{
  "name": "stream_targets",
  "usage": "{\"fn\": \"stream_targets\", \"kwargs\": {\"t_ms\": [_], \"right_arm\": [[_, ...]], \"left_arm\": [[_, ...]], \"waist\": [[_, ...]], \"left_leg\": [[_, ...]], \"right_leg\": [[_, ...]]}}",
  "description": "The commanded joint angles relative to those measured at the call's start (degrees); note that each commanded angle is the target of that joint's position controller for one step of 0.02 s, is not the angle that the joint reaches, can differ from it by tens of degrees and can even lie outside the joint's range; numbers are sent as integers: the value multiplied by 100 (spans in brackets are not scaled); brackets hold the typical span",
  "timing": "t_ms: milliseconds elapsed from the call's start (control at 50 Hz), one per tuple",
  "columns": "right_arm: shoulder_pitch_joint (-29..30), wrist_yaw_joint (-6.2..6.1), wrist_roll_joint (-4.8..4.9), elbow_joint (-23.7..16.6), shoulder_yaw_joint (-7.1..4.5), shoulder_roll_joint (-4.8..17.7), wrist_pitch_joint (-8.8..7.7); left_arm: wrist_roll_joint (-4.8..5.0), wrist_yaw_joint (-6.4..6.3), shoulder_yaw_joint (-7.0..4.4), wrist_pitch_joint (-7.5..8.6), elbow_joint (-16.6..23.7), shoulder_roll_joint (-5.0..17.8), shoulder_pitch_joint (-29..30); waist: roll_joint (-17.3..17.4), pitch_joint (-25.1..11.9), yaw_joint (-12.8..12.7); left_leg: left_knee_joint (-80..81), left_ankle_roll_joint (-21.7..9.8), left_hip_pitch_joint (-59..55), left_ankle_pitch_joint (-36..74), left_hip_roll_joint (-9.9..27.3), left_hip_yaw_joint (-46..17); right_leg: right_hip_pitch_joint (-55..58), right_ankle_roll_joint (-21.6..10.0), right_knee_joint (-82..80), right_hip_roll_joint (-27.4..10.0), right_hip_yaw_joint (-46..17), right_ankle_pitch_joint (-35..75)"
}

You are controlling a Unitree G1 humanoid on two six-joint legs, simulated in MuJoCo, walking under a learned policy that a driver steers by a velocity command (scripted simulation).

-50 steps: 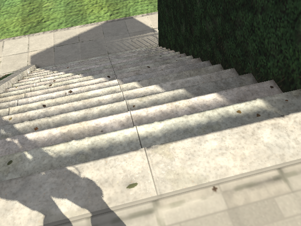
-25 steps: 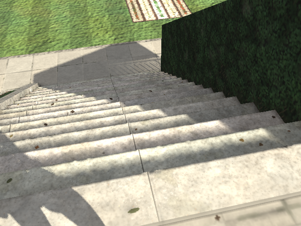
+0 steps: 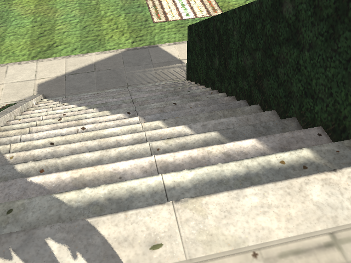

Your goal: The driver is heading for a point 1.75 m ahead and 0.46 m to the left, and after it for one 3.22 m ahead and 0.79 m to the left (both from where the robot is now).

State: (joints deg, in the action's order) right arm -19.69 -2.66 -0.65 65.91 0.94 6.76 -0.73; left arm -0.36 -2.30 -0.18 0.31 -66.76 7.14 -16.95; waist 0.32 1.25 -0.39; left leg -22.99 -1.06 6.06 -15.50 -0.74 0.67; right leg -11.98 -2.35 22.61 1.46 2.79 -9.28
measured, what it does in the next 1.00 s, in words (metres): walks ahead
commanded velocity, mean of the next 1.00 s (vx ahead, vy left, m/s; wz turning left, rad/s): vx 0.17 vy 0.00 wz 0.13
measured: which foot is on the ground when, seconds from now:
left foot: down 0.00-0.72, up 0.74-1.00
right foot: down 0.00-1.00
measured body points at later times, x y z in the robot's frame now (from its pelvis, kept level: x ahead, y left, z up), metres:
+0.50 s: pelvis +0.02 +0.00 +0.00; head +0.01 +0.00 +0.45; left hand -0.02 +0.21 -0.17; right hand -0.04 -0.20 -0.17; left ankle -0.03 +0.11 -0.74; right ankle +0.03 -0.09 -0.74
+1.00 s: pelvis +0.18 -0.03 -0.01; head +0.22 -0.04 +0.44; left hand +0.06 +0.17 -0.15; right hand +0.33 -0.24 -0.15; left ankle +0.27 +0.09 -0.69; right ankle +0.08 -0.11 -0.74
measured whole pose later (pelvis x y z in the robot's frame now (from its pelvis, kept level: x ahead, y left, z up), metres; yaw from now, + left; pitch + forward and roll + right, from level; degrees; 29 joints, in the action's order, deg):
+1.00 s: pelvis +0.18 -0.03 -0.01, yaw +11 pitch +1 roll +1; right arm -8.4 0.9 -1.5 53.8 -3.7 11.0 -1.3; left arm -0.8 -3.0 -1.0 5.0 -62.0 6.8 -26.9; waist 1.4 3.1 -1.1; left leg -51.3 -4.2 35.5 -7.3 0.7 5.0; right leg 2.1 -2.8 17.3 0.7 12.3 -20.4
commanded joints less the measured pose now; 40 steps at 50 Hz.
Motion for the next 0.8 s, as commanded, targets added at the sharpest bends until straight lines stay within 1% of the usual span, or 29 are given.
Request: {"fn": "stream_targets", "kwargs": {"t_ms": [20,400,420,440,460,480,500,520,540,560,580,600,620,640,660,680,700,720,740,760,780,800], "right_arm": [[-501,-15,-1,4,-49,357,-14],[-626,-25,-3,65,-49,278,-22],[-694,-22,-14,86,-46,261,-20],[-746,-21,-29,91,-78,321,-9],[-772,-14,-40,64,-124,405,12],[-758,2,-51,1,-158,462,35],[-809,19,-52,-52,-179,483,44],[-951,28,-39,-66,-199,511,32],[-1164,25,-27,-35,-241,604,7],[-1378,22,-30,25,-319,788,-21],[-1363,23,-46,24,-377,889,-46],[-1352,42,-59,-7,-390,857,-75],[-1289,62,-78,-38,-399,861,-106],[-1147,76,-76,-87,-410,874,-139],[-916,81,-38,-168,-417,860,-163],[-596,85,10,-282,-431,866,-179],[-315,98,15,-413,-425,807,-224],[-35,150,49,-627,-345,498,-312],[-141,185,-13,-847,-324,335,-345],[7,219,-200,-830,-412,683,-299],[4,279,-180,-832,-389,451,-304],[-93,318,-126,-781,-370,289,-311]], "left_arm": [[0,-16,-54,15,8,393,-404],[0,-30,-46,17,-67,316,-508],[-3,-26,-42,12,-81,299,-549],[-7,-24,-69,-5,-66,360,-549],[-7,-16,-109,-28,-28,434,-542],[-22,3,-142,-49,25,474,-537],[-36,28,-153,-54,107,458,-477],[-45,57,-144,-32,213,378,-357],[-65,92,-122,18,344,253,-159],[-119,132,-99,83,488,125,61],[-186,168,-113,150,625,186,250],[-180,196,-164,221,745,349,391],[-160,226,-200,287,825,421,384],[-125,249,-219,351,869,422,264],[-69,265,-226,408,841,369,26],[-7,265,-240,454,668,281,-540],[25,236,-312,480,420,361,-1263],[-70,151,-468,515,319,903,-2049],[-63,127,-616,432,162,1493,-2655],[-104,96,-494,359,280,1006,-2142],[-111,116,-429,365,497,834,-1518],[-99,117,-397,400,645,776,-1100]], "waist": [[8,383,-3],[10,427,3],[4,317,10],[7,369,20],[42,439,30],[127,605,43],[176,864,84],[293,1062,172],[545,1159,295],[886,1186,398],[936,1279,425],[761,1246,431],[693,1198,354],[704,1186,216],[633,1130,11],[505,1014,-310],[246,789,-634],[-871,439,-1022],[-1946,113,-969],[-769,488,-633],[-262,799,-351],[-127,858,-160]], "left_leg": [[518,-192,650,480,575,-537],[520,-192,579,567,576,-527],[567,-209,541,155,528,-510],[548,-249,601,-405,442,-489],[464,-342,698,-1201,357,-487],[458,-460,876,-1999,357,-605],[535,-579,1020,-2574,439,-797],[684,-713,973,-2906,617,-1117],[977,-876,680,-3091,910,-1594],[1377,-1092,316,-3198,1363,-2195],[1560,-1278,220,-2999,1725,-2532],[1603,-1377,190,-2695,1803,-2672],[1517,-1417,170,-2393,1792,-2666],[1342,-1384,277,-2029,1715,-2542],[1131,-1262,550,-1702,1496,-2247],[807,-1085,1173,-1347,1174,-1870],[251,-880,2016,-885,812,-1484],[-1463,-565,2931,-662,86,-595],[-3179,-431,3668,-1510,-369,147],[-4105,-510,3679,-1335,102,-230],[-4335,-535,3630,-769,285,-417],[-4302,-507,3461,-309,397,-476]], "right_leg": [[260,-67,-382,-641,-724,289],[289,-64,-351,-646,-710,386],[324,-72,-373,-593,-690,-37],[237,-100,-316,-495,-650,-598],[76,-177,-172,-375,-590,-1376],[-198,-258,-35,-289,-560,-2187],[-551,-310,95,-255,-576,-2643],[-924,-320,342,-198,-546,-2708],[-1353,-273,787,-66,-359,-2373],[-1737,-198,1399,60,19,-1716],[-1978,-190,1767,-102,121,-1341],[-2076,-187,1935,-203,52,-1365],[-2057,-191,1949,-261,8,-1498],[-1819,-191,1698,-299,-11,-1510],[-1236,-171,1203,-226,72,-1337],[-104,-145,563,-31,215,-933],[1303,-115,227,-11,79,-669],[2406,-289,-707,-1155,-1462,-1762],[2692,-763,-1419,-2380,-3406,-2470],[1935,-797,-1345,-2469,-3332,-2619],[1377,-720,-1435,-2304,-2810,-2384],[1085,-596,-1546,-2096,-2216,-1852]]}}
